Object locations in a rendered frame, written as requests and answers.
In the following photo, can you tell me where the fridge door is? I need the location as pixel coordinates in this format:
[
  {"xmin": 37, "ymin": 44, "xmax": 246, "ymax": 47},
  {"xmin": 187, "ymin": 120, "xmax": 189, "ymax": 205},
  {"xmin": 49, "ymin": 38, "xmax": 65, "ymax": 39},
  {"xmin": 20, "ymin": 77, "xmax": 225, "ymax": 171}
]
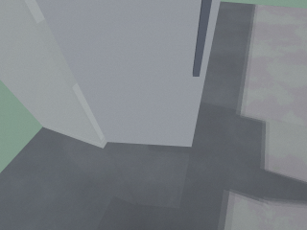
[{"xmin": 36, "ymin": 0, "xmax": 221, "ymax": 147}]

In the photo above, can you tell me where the handle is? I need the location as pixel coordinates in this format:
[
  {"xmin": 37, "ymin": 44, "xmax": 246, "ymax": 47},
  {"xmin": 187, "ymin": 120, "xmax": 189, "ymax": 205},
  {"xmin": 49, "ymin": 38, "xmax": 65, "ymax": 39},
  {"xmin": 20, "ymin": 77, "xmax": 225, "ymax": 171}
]
[{"xmin": 192, "ymin": 0, "xmax": 212, "ymax": 77}]

